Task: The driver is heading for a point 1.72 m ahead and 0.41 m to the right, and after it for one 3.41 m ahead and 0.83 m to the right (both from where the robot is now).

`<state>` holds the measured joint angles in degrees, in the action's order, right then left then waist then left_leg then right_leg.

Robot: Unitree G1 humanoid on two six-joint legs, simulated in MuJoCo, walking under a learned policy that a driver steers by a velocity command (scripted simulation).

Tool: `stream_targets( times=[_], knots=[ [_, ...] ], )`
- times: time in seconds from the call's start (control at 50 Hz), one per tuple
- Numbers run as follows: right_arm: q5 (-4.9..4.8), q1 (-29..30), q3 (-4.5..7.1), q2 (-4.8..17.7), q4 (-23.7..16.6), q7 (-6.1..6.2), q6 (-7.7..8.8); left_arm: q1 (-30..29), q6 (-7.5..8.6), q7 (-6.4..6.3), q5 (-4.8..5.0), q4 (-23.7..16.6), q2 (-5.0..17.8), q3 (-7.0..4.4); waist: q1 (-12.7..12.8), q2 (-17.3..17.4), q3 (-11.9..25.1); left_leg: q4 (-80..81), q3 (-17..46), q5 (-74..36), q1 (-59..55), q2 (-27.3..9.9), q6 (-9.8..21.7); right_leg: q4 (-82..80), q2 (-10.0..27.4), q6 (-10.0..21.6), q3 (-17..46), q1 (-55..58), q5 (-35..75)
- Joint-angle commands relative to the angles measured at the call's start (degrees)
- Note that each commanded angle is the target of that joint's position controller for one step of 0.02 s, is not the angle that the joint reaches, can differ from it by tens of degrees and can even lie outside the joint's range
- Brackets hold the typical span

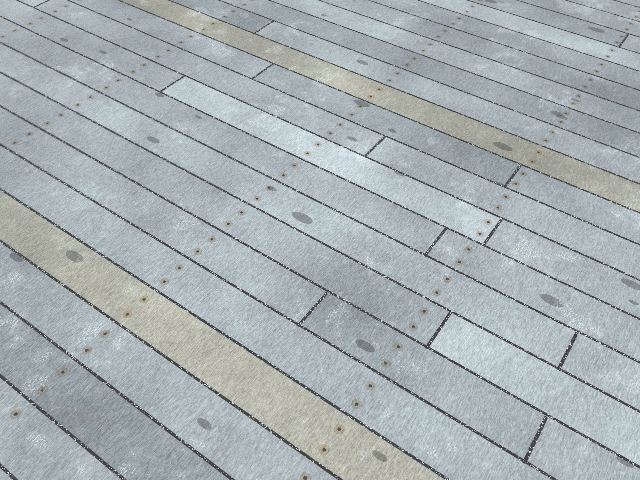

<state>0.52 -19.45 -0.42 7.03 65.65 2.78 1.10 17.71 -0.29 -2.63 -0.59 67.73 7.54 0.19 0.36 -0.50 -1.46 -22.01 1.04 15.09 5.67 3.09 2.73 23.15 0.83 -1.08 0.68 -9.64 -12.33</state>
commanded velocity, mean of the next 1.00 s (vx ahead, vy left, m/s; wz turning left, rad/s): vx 0.28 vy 0.00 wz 0.00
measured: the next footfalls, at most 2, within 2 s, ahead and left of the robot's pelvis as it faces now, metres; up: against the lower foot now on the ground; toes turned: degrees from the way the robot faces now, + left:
left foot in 0.72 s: +0.45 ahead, +0.01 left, +0.00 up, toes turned +2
right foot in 1.10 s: +0.42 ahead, -0.18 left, +0.00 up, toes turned -2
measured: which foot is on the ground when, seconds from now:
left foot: down 0.00-0.26, up 0.28-0.70, down 0.72-1.00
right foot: down 0.00-0.72, up 0.74-1.00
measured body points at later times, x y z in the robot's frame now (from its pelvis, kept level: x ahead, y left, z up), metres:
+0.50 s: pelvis +0.15 -0.06 +0.00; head +0.16 -0.08 +0.45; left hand +0.06 +0.16 -0.14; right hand +0.22 -0.29 -0.15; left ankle +0.18 +0.07 -0.67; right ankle +0.07 -0.12 -0.74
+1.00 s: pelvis +0.35 -0.04 -0.01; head +0.38 -0.04 +0.44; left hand +0.39 +0.18 -0.16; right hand +0.33 -0.26 -0.16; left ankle +0.40 +0.01 -0.74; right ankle +0.36 -0.18 -0.72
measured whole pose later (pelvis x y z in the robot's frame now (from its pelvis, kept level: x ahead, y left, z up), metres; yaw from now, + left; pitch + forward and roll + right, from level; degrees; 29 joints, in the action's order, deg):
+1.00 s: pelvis +0.35 -0.04 -0.01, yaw -1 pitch -1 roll +0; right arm 1.4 -17.5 0.2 8.5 62.1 1.1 4.3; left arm 12.4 0.1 -2.1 -1.3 59.8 8.0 -1.1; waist -0.8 -0.7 -4.5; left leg -22.5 -6.1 7.3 14.9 4.2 6.2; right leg 42.9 1.5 0.9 1.4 -21.2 -21.9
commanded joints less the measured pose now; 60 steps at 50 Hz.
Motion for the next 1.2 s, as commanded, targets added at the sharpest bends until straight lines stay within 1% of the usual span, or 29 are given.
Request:
stream_targets(
  times=[0.02, 0.08, 0.1, 0.12, 0.14, 0.2, 0.24, 0.26, 0.28, 0.3, 0.32, 0.36, 0.46, 0.6, 0.64, 0.68, 0.7, 0.72, 0.74, 0.76, 0.8, 0.84, 0.9, 0.94, 1.0, 1.08, 1.12, 1.14, 1.2],
  knots=[
    [0.06, -5.75, 1.40, 6.09, -0.25, 0.07, -0.27, 3.90, -0.06, 0.06, -0.36, -0.68, 3.98, -0.75, -0.68, 2.93, -3.93, 7.06, 7.59, 9.78, 5.10, -6.30, 2.65, 0.60, 0.73, 2.58, 0.73, -1.90, -6.16],
    [0.13, -10.29, 3.15, 9.19, -0.06, -0.27, -1.11, 0.32, 0.06, 1.11, -1.67, -3.91, 2.96, -0.89, -3.19, 8.42, -9.90, 13.45, 19.50, 34.26, 5.40, -14.14, 8.68, 13.61, -2.69, 3.51, -4.65, -15.36, -16.25],
    [0.39, -12.35, 2.93, 7.59, 0.15, -0.30, -0.92, -3.93, 0.72, 1.41, -1.83, -5.97, 3.49, -1.12, -4.89, 6.75, -11.91, 14.79, 19.77, 29.92, 2.61, -15.21, 9.19, 17.12, -1.66, 3.69, -4.45, -19.91, -15.24],
    [0.79, -12.46, 3.72, 9.96, 0.48, -0.39, -0.85, -2.19, 1.11, 1.77, -1.95, -6.79, 1.81, -0.86, -4.17, 11.92, -11.82, 15.71, 25.97, 33.58, 5.02, -19.82, 12.20, 20.67, 0.33, 4.31, -4.02, -20.87, -14.23],
    [0.98, -11.10, 3.83, 9.38, -0.28, -0.49, -0.44, -2.93, 1.64, 2.06, -1.89, -7.64, 3.38, -1.25, -3.67, 9.97, -12.49, 16.46, 26.80, 30.18, 5.85, -20.49, 12.88, 23.23, 1.95, 4.31, -2.69, -21.84, -14.47],
    [0.72, -6.78, 4.13, 9.76, -2.19, -0.84, 1.01, -1.40, 3.35, 3.05, -0.57, -8.84, 3.97, -2.12, -0.22, 5.51, -9.41, 12.68, 18.33, 18.79, 7.34, -17.02, 10.12, 15.09, 0.98, 5.25, -3.61, -14.08, -11.96],
    [-0.27, -2.79, 4.19, 9.53, -3.51, -1.05, 1.43, 8.45, 3.84, 2.94, -0.08, -5.48, 2.07, -2.39, 4.59, 3.62, -7.44, 6.43, 11.55, 15.82, 17.27, -12.13, 7.62, 4.32, -2.92, 5.36, -7.20, 4.90, -3.67],
    [0.13, -2.16, 3.75, 8.05, -4.13, -1.21, 1.93, 13.92, 4.06, 2.55, -0.27, -3.72, 3.40, -3.10, 6.54, 0.42, -5.86, -1.00, 7.93, 13.20, 22.59, -9.11, 6.27, 1.26, -1.97, 5.10, -4.61, 13.97, -5.12],
    [-0.03, -0.94, 2.41, 3.49, -5.95, -1.79, 2.66, 20.71, 4.59, 1.92, -1.13, -3.12, 8.77, -4.45, 9.10, -12.35, -2.91, -20.37, -1.13, 10.59, 29.18, -2.14, 3.43, -10.42, 11.82, 7.51, 16.34, 20.02, -20.47],
    [1.04, -0.97, 2.80, 4.56, -7.79, -2.36, 2.84, 24.95, 3.82, 2.12, -0.42, -1.60, 12.70, -5.45, 8.10, -17.14, -3.22, -34.43, -3.57, 16.32, 36.31, 0.61, 3.18, -17.24, 20.81, 11.86, 35.19, 18.66, -32.17],
    [2.41, -0.41, 3.20, 6.48, -7.79, -3.00, 2.79, 17.72, 3.41, 2.09, -0.59, -3.60, 9.89, -4.68, 3.80, -8.12, -8.11, -42.19, -0.62, 12.15, 37.10, -3.83, 3.93, -17.51, 20.87, 12.52, 34.24, 11.43, -34.26],
    [1.71, 0.49, 2.77, 4.38, -7.53, -3.97, 3.60, 9.51, 4.39, 2.53, -0.53, -7.04, 8.03, -3.91, 0.53, -0.78, -9.29, -42.13, 0.74, 1.94, 34.51, -7.04, 3.38, -17.41, 16.25, 11.38, 22.64, 6.12, -17.73],
    [1.40, 3.82, 3.56, 5.45, -8.49, -4.59, 2.18, 14.78, 6.21, 1.90, -0.20, -4.65, 5.34, -2.42, -0.37, -2.73, -5.76, -38.46, -3.67, -4.98, 35.76, -6.89, 0.84, -15.11, 10.58, 9.86, 7.39, 11.09, 14.49],
    [0.47, 20.37, 2.01, 3.09, -14.64, -4.34, 1.98, 17.11, 6.54, 1.28, -0.43, -3.75, 4.97, -1.07, 1.96, -4.78, -7.90, -16.09, -10.41, -11.15, 28.42, -2.14, 0.73, -12.09, 7.42, 8.44, -0.64, 8.07, 41.90],
    [0.31, 17.31, 2.16, 4.39, -13.79, -3.60, 2.31, 17.09, 6.73, 0.86, -0.53, -3.27, 6.25, -1.15, 0.58, -6.22, -5.30, -13.09, -11.29, -11.78, 20.22, 0.55, 2.23, -6.41, 7.85, 7.43, -1.31, 8.57, 55.14],
    [0.18, 6.10, 3.21, 7.18, -10.04, -2.67, 3.05, 14.88, 6.93, 0.41, -0.28, -3.39, 7.78, -1.47, -4.19, -7.43, 0.31, -10.30, -9.32, -13.55, 9.61, 2.41, 4.36, 4.59, 8.04, 6.21, -0.70, 10.11, 60.87],
    [0.65, -1.00, 3.76, 8.09, -7.71, -2.32, 3.74, 12.67, 6.84, 0.45, 0.48, -3.66, 8.54, -1.67, -8.07, -6.96, 3.07, -3.68, -7.89, -20.64, 2.00, 0.85, 5.39, 13.51, 7.20, 5.73, -1.44, 8.98, 55.32],
    [2.13, -7.37, 4.57, 11.03, -5.77, -1.99, 4.33, 12.79, 6.85, 0.66, 1.22, -4.34, 7.28, -1.39, -9.64, -4.41, 7.58, -4.24, -2.32, -32.96, -9.78, -6.36, 6.81, 25.69, 4.74, 5.34, -2.00, 1.35, 37.07],
    [2.39, -11.33, 5.71, 15.30, -5.42, -2.30, 3.98, 20.75, 6.36, 0.29, 2.85, -4.32, 1.64, -0.88, -6.42, 11.00, 18.34, -9.58, 18.28, -68.84, -24.91, -26.50, 15.56, 50.87, -5.41, 3.60, -6.38, -10.40, -19.22],
    [-0.43, -8.75, 5.57, 14.96, -6.10, -2.87, 3.60, 24.43, 5.31, 0.16, 3.24, -2.99, 4.57, -1.88, -4.56, 5.56, 24.53, -6.36, 25.21, -68.99, -24.17, -29.12, 22.42, 58.48, -5.32, 3.38, 2.76, -14.30, -20.94],
    [-0.70, 3.67, 3.53, 7.45, -8.32, -2.25, 3.31, 12.94, 4.40, 0.58, -0.41, -5.48, 4.52, -2.22, -2.12, 1.25, 7.02, 1.77, 16.14, -47.80, -4.97, -22.94, 18.29, 53.24, -0.85, 3.15, 2.46, -17.47, -14.57],
    [-0.26, 3.96, 2.13, 4.26, -7.20, -1.40, 3.64, 9.84, 2.91, 1.26, -1.93, -6.20, 3.98, -2.70, 0.42, -0.24, 1.90, 6.22, 9.10, -43.54, 7.35, -18.12, 14.01, 44.10, 1.22, 2.94, 2.44, -10.65, -11.77],
    [0.78, 3.31, 1.39, 4.93, -6.08, -1.44, 4.62, 12.73, 0.77, 1.08, -1.25, -4.60, -0.75, -1.50, 3.30, 2.57, 2.65, 5.19, 2.74, -49.14, 11.64, -14.87, 11.72, 30.43, 0.24, 1.99, 0.80, -3.19, -12.14],
    [1.32, 2.15, 1.24, 6.61, -5.93, -1.50, 4.54, 10.11, 0.00, 0.50, -0.76, -4.97, 0.58, -1.43, 2.78, 4.35, 4.01, 4.80, 2.30, -45.05, 9.79, -14.20, 10.61, 21.96, -0.37, 1.73, -0.57, -2.66, -11.19],
    [0.68, 1.02, 1.32, 7.96, -5.92, -1.58, 3.12, 6.18, -1.13, 0.40, -0.52, -5.28, 2.34, -1.39, 1.42, 6.20, 4.64, 8.02, 4.43, -17.70, 12.28, -13.86, 9.13, 16.18, -0.21, 1.84, -1.58, 0.09, -6.44],
    [-0.03, 1.19, 1.09, 6.79, -5.95, -1.32, 1.21, 3.35, -0.71, 0.74, -1.46, -5.32, 1.86, -0.72, 1.64, 3.23, -2.85, 10.92, 7.26, 12.67, 21.15, -12.05, 4.34, 3.07, 1.54, 2.63, -0.21, 5.37, 0.05],
    [-0.52, -3.06, 1.07, 5.01, -5.29, -1.38, 0.67, 2.94, 0.48, 0.43, -0.83, -5.22, 4.90, -0.88, -1.35, -2.82, -5.99, 9.17, 4.66, 8.04, 18.51, -7.89, 1.46, -2.32, 6.07, 3.89, 5.93, 0.08, -1.89],
    [-0.33, -3.59, 0.98, 4.57, -4.58, -1.36, 0.31, 2.84, 0.88, 0.57, -0.17, -4.73, 4.18, -0.77, -1.28, -5.52, -5.88, 6.18, 2.56, 2.11, 10.94, -6.60, 1.11, -5.03, 6.06, 4.02, 6.54, -5.81, -5.03],
    [0.10, -4.60, 1.17, 4.92, -3.62, -1.31, 0.21, 1.74, 1.79, 0.39, 0.35, -4.64, 3.61, -0.46, -2.37, -3.76, -3.62, 3.92, 2.59, -4.24, 3.73, -7.30, 1.24, -6.87, 5.20, 3.25, 5.49, -6.95, -2.37]
  ],
)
